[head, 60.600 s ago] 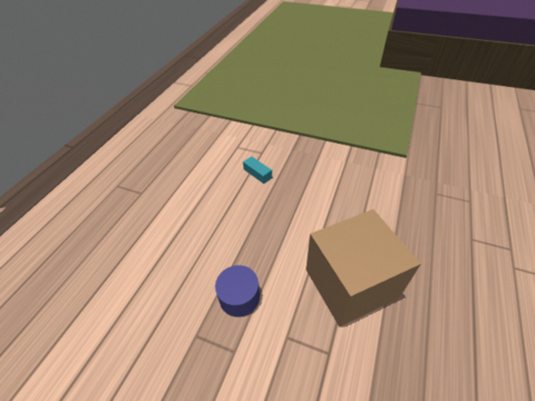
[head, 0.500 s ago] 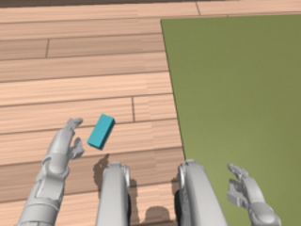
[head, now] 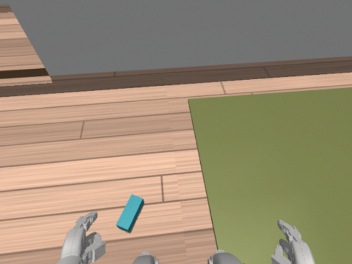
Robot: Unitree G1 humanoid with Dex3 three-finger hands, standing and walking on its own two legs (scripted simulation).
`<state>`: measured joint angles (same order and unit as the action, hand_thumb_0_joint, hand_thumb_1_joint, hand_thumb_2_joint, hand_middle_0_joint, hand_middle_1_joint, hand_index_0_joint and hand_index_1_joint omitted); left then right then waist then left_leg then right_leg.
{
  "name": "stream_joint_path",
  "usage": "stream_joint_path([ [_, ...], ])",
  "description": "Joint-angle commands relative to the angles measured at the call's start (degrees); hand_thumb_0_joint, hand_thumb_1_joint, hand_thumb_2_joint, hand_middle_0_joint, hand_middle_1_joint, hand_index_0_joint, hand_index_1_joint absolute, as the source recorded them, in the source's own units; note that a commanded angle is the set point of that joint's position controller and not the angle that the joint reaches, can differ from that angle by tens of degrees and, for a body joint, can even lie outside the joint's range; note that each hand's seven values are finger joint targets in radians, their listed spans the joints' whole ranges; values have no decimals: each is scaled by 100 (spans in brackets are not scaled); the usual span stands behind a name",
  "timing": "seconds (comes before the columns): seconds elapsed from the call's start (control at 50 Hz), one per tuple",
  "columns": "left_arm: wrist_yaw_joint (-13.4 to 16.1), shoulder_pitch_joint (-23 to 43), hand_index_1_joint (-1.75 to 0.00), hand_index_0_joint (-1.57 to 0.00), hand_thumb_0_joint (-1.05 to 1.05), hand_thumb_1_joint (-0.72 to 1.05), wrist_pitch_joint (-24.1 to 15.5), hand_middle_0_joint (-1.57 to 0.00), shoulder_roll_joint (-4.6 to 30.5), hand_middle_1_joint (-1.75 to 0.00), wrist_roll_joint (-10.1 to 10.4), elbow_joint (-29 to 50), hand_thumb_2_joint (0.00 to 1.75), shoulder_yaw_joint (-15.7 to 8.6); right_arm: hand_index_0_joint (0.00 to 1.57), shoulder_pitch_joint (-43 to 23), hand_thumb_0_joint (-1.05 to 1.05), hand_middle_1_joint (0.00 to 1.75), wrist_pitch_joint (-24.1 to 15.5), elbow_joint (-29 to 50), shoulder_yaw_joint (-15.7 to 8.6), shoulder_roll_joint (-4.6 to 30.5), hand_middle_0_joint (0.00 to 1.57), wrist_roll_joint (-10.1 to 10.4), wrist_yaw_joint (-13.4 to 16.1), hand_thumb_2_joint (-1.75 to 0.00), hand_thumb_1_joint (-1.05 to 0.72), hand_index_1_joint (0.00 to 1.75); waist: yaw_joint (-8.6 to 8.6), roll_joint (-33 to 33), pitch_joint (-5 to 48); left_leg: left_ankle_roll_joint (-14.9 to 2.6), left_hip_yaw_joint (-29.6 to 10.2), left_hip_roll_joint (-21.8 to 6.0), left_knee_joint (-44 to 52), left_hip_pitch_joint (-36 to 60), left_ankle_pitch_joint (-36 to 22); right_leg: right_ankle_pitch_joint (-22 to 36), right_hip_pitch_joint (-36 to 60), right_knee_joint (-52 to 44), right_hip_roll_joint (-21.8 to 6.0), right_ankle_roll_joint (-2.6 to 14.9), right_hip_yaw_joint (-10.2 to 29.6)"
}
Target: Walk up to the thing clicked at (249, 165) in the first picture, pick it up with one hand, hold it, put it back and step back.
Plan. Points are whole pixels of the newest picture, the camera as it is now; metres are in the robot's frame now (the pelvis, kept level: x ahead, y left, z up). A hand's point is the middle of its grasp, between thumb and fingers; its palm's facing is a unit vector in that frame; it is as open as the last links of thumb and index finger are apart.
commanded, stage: home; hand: left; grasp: from above
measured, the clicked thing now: (130, 212) +0.46 +0.23 -0.66
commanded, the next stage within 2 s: none
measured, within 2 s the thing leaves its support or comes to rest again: neither
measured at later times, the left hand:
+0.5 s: hand (91, 262) +0.17 +0.19 -0.02, palm faces +0.08 -0.98 -0.20, open 7.4 cm
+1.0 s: hand (95, 261) +0.17 +0.18 -0.02, palm faces +0.06 -0.98 -0.20, open 7.4 cm
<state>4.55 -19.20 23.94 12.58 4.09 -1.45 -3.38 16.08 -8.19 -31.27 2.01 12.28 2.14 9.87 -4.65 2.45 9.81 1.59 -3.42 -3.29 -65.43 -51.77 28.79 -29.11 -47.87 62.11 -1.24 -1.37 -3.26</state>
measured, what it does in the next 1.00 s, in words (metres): stands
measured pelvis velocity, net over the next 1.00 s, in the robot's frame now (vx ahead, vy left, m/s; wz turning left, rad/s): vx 0.01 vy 0.00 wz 0.01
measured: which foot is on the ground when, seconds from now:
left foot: down 0.00-1.00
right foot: down 0.00-1.00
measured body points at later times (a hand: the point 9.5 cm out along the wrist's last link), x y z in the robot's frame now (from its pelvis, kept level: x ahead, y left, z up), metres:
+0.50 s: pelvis +0.01 +0.00 +0.03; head +0.02 +0.01 +0.48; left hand +0.16 +0.24 -0.01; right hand +0.19 -0.24 -0.03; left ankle +0.03 +0.13 -0.66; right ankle +0.01 -0.14 -0.66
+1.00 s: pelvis +0.01 +0.00 +0.02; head +0.03 +0.00 +0.47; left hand +0.17 +0.23 +0.00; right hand +0.17 -0.25 -0.04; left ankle +0.03 +0.13 -0.66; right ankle +0.01 -0.14 -0.66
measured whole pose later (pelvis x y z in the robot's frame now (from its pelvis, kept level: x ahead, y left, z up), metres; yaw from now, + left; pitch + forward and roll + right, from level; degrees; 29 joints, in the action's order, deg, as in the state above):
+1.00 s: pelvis +0.01 +0.00 +0.02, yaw +1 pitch +9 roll -2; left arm 1.1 -28.2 26.1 12.3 3.3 6.8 -1.9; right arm 17.0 -13.8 -31.8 1.3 12.6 0.5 10.9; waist -2.4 2.7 8.7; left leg 1.4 -2.6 -2.7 -57.6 -39.9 26.9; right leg -27.4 -36.4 54.7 -1.8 -1.6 -2.9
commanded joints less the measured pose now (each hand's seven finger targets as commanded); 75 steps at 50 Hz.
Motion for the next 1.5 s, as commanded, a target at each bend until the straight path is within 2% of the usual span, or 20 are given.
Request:
stream_joint_path([
  [0.0,-18,-490,-30,-20,0,90,-131,-20,573,-30,-14,1466,90,-256,20,-224,0,30,-452,892,-259,658,20,-61,137,-90,-90,30,157,77,875,-229,140,282,1373,1477,-1387,1441,1147,-1443,251,128,-42],
  [0.12,-162,-844,-30,-20,0,90,-55,-20,507,-30,-54,1793,90,-182,20,-277,0,30,-593,991,-300,663,20,-122,180,-90,-90,30,139,-87,322,-239,135,286,1715,1656,-1248,1229,1233,-1747,272,106,-149],
  [0.24,-287,-696,-30,-20,0,90,-33,-20,535,-30,-107,1845,90,-169,20,-323,0,30,-771,963,-335,724,20,-163,196,-90,-90,30,117,-93,157,-238,151,287,1797,1802,-1130,1091,1181,-1781,239,91,-161],
  [0.34,-317,-614,-30,-20,0,90,-94,-20,646,-30,-156,1984,90,-242,20,-339,0,30,-858,942,-352,730,20,-196,179,-90,-90,30,175,48,361,-209,127,301,1769,1934,-1365,1289,1315,-1693,228,99,-148],
  [0.46,-307,-565,-30,-20,0,90,-113,-20,720,-30,-174,2083,90,-267,20,-384,0,30,-891,860,-348,761,20,-210,156,-90,-90,30,237,164,246,-188,104,288,1869,1922,-1099,1053,1294,-1699,246,108,-160],
  [0.48,-330,-896,-30,-20,0,90,-61,-20,514,-30,-182,1636,90,-124,20,-394,0,30,-896,862,-328,738,20,-208,147,-90,-90,30,192,113,227,-183,98,278,1864,1932,-1175,1112,1272,-1678,256,118,-160],
  [0.52,-325,-730,-30,-20,0,90,-70,-20,580,-30,-141,1975,90,-162,20,-377,0,30,-884,898,-336,749,20,-194,144,-90,-90,30,221,175,405,-173,68,265,1844,1994,-1344,1238,1320,-1644,257,127,-158],
  [0.64,-296,-756,-30,-20,0,90,-47,-20,604,-30,-135,1870,90,-248,20,-411,0,30,-904,919,-325,738,20,-193,158,-90,-90,30,249,45,304,-195,85,271,1845,1863,-1106,1041,1298,-1701,248,114,-146],
  [0.72,-312,-805,-30,-20,0,90,-44,-20,539,-30,-126,1833,90,-161,20,-389,0,30,-919,918,-324,720,20,-192,159,-90,-90,30,238,-44,325,-206,104,286,1808,1813,-1067,1034,1284,-1718,245,98,-128],
  [0.76,-292,-662,-30,-20,0,90,-71,-20,684,-30,-138,2005,90,-288,20,-381,0,30,-916,878,-333,736,20,-192,173,-90,-90,30,270,37,280,-202,137,285,1809,1799,-999,967,1250,-1716,234,98,-126],
  [0.88,-320,-762,-30,-20,0,90,-53,-20,573,-30,-124,1919,90,-177,20,-395,0,30,-929,901,-334,727,20,-186,171,-90,-90,30,238,25,333,-205,159,292,1766,1812,-999,976,1223,-1734,227,87,-105],
  [0.96,-306,-575,-30,-20,0,90,-89,-20,752,-30,-136,2210,90,-307,20,-350,0,30,-934,873,-354,730,20,-184,178,-90,-90,30,271,89,371,-204,194,296,1730,1816,-996,968,1219,-1745,213,88,-70],
  [1.0,-329,-766,-30,-20,0,90,-47,-20,534,-30,-140,1834,90,-139,20,-374,0,30,-950,859,-330,707,20,-191,178,-90,-90,30,227,-126,180,-209,160,281,1762,1733,-881,861,1150,-1738,231,80,-97],
  [1.06,-316,-651,-30,-20,0,90,-83,-20,702,-30,-135,2142,90,-260,20,-335,0,30,-960,842,-365,741,20,-186,180,-90,-90,30,259,33,374,-195,174,282,1745,1831,-1018,984,1225,-1693,222,90,-85],
  [1.16,-322,-800,-30,-20,0,90,-48,-20,571,-30,-122,1961,90,-159,20,-319,0,30,-955,831,-357,739,20,-190,173,-90,-90,30,220,-48,419,-207,175,287,1660,1874,-1295,1246,1295,-1668,216,82,-73],
  [1.22,-310,-792,-30,-20,0,90,-53,-20,703,-30,-140,2049,90,-264,20,-351,0,30,-945,868,-402,798,20,-194,176,-90,-90,30,267,17,483,-186,159,272,1664,1919,-1450,1340,1317,-1613,230,99,-96],
  [1.34,-313,-802,-30,-20,0,90,-26,-20,652,-30,-134,1963,90,-195,20,-378,0,30,-890,884,-394,780,20,-187,165,-90,-90,30,240,-84,349,-205,186,280,1608,1861,-1502,1420,1276,-1659,216,75,-83],
  [1.36,-331,-941,-30,-20,0,90,2,-20,457,-30,-128,1719,90,-72,20,-347,0,30,-896,843,-345,722,20,-192,151,-90,-90,30,204,-193,311,-213,153,277,1629,1820,-1394,1334,1266,-1659,223,72,-95],
  [1.4,-294,-728,-30,-20,0,90,-63,-20,750,-30,-118,2202,90,-342,20,-358,0,30,-901,909,-395,750,20,-191,152,-90,-90,30,304,96,543,-182,165,276,1642,1914,-1491,1397,1357,-1600,212,99,-89],
  [1.48,-319,-777,-30,-20,0,90,-42,-20,616,-30,-98,2011,90,-188,20,-343,0,30,-878,912,-378,757,20,-185,149,-90,-90,30,215,-78,396,-208,166,273,1593,1897,-1583,1527,1333,-1621,209,76,-83],
])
